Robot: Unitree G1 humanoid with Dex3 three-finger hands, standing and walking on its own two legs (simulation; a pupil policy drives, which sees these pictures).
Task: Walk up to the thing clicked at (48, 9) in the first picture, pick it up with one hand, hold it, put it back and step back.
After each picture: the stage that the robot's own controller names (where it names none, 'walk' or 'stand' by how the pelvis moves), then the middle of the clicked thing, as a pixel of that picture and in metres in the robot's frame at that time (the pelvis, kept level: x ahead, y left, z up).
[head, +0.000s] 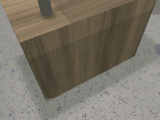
stand; out of the picture +0.88 +0.24 +0.06
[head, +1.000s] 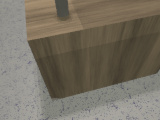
rise first; out of the picture +0.83 +0.17 +0.08
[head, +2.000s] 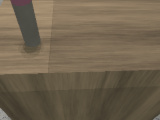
walk; (26, 18) +0.56 +0.25 +0.09
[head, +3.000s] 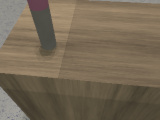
stand; (43, 22) +0.56 +0.20 +0.09
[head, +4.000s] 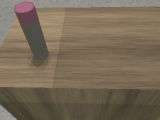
stand; (34, 34) +0.54 +0.22 +0.06
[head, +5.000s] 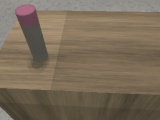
stand; (34, 36) +0.53 +0.22 +0.06
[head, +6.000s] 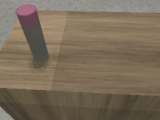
stand; (34, 37) +0.53 +0.22 +0.06
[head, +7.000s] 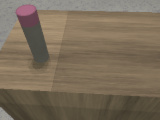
stand; (35, 37) +0.53 +0.22 +0.06
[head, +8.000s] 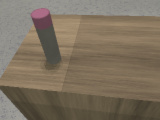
rise first; (48, 39) +0.53 +0.20 +0.06
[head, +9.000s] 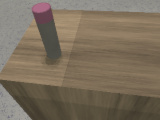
go down; (48, 34) +0.55 +0.20 +0.06
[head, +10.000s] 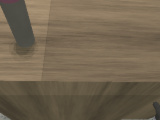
go down; (17, 16) +0.54 +0.19 +0.09
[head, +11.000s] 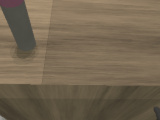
approach; (18, 20) +0.53 +0.20 +0.09
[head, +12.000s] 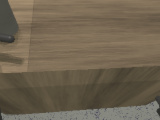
close in; out of the picture +0.55 +0.21 +0.13
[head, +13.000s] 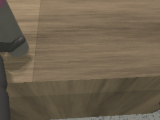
lift; (3, 24) +0.48 +0.20 +0.12
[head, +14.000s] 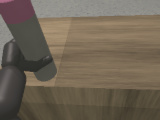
lift; (32, 42) +0.34 +0.15 +0.24
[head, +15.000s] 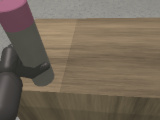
hold; (30, 48) +0.33 +0.16 +0.22
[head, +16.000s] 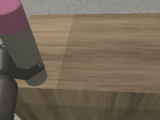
crouch; (23, 49) +0.32 +0.17 +0.22
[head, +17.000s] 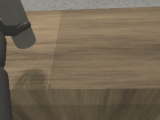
crouch; (10, 8) +0.46 +0.19 +0.25
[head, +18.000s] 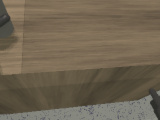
lower; out of the picture +0.53 +0.20 +0.13
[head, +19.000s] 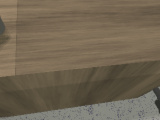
lower; out of the picture +0.54 +0.21 +0.14
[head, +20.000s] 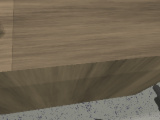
lower; out of the picture +0.55 +0.22 +0.15
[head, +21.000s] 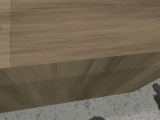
lower; out of the picture +0.56 +0.22 +0.16
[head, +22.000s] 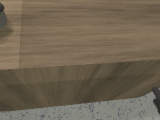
draw back; out of the picture +0.55 +0.21 +0.15
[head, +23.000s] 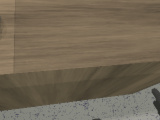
rise; out of the picture +0.54 +0.21 +0.15
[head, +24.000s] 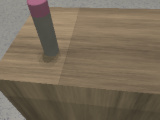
sink last; (45, 29) +0.54 +0.20 +0.11
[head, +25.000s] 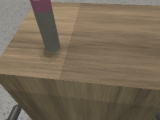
stand; (46, 24) +0.56 +0.20 +0.10
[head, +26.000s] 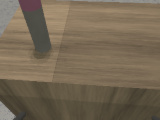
stand; (36, 24) +0.54 +0.20 +0.11
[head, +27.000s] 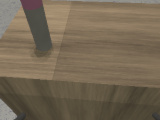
stand; (37, 22) +0.55 +0.20 +0.11
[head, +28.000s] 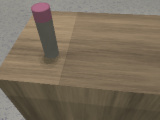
stand; (47, 33) +0.57 +0.19 +0.06
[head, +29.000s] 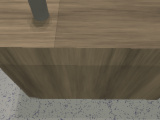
walk; out of the picture +0.65 +0.20 +0.09
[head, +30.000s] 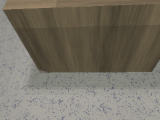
walk; out of the picture +0.96 +0.25 +0.08
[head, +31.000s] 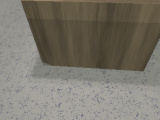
stand; out of the picture +1.18 +0.22 +0.08
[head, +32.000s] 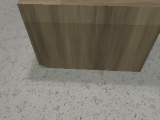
stand; out of the picture +1.16 +0.22 +0.06
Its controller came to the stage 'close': yes
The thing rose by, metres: 0.20
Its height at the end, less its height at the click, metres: +0.00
